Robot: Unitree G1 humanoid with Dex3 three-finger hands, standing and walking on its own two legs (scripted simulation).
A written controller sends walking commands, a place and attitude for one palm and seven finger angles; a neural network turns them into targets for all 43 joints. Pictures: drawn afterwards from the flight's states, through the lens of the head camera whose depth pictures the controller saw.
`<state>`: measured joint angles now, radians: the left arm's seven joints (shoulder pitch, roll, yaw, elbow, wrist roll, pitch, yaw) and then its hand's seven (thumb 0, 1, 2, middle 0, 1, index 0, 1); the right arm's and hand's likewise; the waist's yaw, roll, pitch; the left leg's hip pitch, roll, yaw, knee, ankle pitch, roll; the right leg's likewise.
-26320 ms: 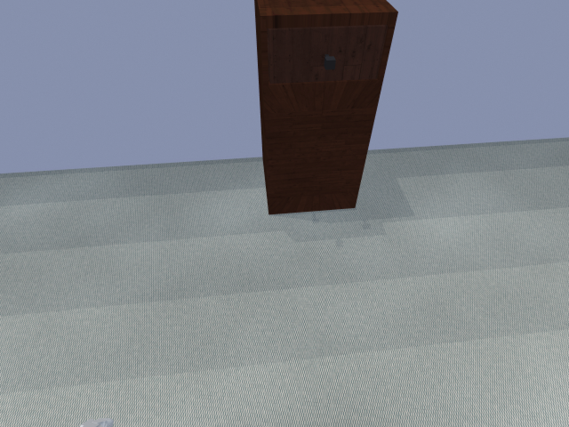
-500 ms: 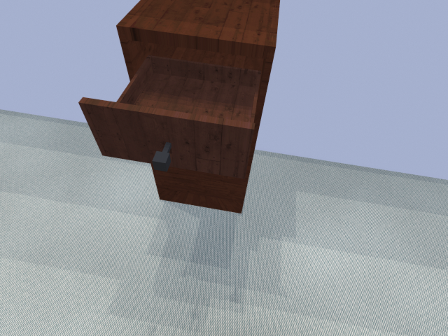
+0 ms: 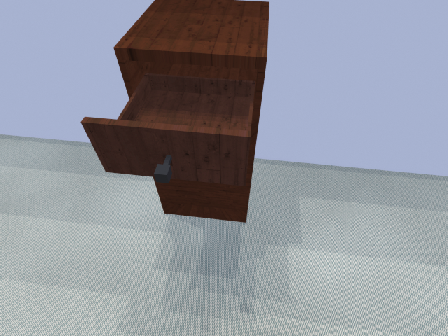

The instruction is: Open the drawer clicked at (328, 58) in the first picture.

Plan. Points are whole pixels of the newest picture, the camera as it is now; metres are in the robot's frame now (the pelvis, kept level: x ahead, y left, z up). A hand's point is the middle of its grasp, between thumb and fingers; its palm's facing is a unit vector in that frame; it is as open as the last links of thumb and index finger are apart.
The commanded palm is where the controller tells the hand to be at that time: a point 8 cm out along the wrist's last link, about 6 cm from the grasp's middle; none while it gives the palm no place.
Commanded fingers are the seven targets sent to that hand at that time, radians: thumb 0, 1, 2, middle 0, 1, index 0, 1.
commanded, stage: let the arm hang, fingers relaxed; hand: left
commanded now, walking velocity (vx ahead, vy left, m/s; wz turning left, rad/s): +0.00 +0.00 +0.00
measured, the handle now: (165, 167) +0.47 +0.17 -0.01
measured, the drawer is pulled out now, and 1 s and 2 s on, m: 0.28 0.28 0.28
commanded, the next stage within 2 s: look to check the result in 0.20 s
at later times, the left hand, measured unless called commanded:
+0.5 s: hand out of the picture -0.02 +0.14 -0.18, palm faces +0.05 -0.98 -0.17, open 7.4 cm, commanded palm none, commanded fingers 0.00 0.90 0.90 -0.20 -0.30 -0.20 -0.30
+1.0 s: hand out of the picture +0.00 +0.14 -0.17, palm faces +0.05 -0.98 -0.19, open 7.4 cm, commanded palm none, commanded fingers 0.00 0.90 0.90 -0.20 -0.30 -0.20 -0.30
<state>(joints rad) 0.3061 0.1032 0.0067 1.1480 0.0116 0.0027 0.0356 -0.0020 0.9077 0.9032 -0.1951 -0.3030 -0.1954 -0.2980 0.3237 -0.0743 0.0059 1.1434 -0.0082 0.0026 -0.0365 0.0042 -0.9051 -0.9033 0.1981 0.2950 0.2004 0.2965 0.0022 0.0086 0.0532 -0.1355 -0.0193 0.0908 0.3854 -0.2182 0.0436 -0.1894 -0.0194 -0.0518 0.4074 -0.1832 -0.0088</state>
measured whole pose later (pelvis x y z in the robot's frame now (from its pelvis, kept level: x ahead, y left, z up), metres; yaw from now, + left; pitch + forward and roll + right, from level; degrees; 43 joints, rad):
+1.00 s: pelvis +0.01 -0.03 +0.00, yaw +0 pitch -2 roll +0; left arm 0.27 0.12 0.02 1.14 0.01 -0.01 0.04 0.00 0.91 0.90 -0.20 -0.30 -0.20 -0.30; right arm 0.28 -0.11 -0.01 1.15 -0.01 0.01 -0.04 0.00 -0.91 -0.90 0.20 0.29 0.20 0.30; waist 0.00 0.01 0.07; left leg -0.12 0.02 0.07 0.37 -0.23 0.00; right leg -0.16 0.02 -0.07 0.38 -0.19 -0.05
